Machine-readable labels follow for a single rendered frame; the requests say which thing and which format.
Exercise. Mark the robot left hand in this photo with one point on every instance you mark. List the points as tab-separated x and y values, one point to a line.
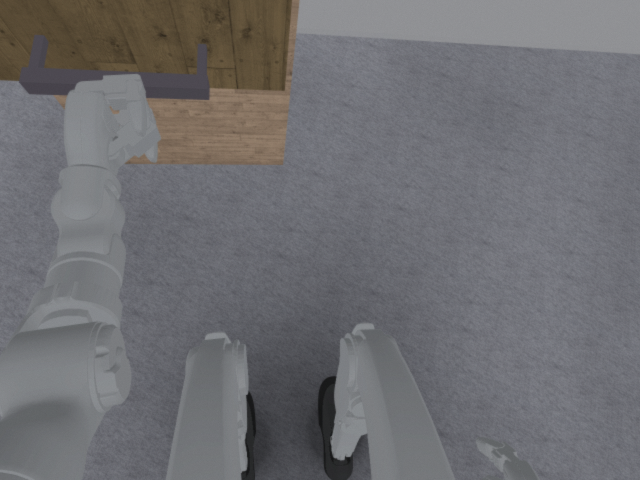
90	125

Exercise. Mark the right robot foot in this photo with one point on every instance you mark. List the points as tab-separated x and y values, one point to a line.
336	468

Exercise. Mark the drawer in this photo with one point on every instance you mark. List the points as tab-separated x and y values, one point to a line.
247	40

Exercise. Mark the cabinet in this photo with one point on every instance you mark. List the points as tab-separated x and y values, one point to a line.
233	127

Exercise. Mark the robot left upper arm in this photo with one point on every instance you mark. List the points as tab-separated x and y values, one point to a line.
56	385

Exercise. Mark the robot right hand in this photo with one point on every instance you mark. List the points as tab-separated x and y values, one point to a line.
505	459

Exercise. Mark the handle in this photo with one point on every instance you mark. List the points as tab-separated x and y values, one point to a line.
36	79

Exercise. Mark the left robot thigh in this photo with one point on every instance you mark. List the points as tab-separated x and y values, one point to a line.
205	442

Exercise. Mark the robot left forearm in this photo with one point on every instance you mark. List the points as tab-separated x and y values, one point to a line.
85	276

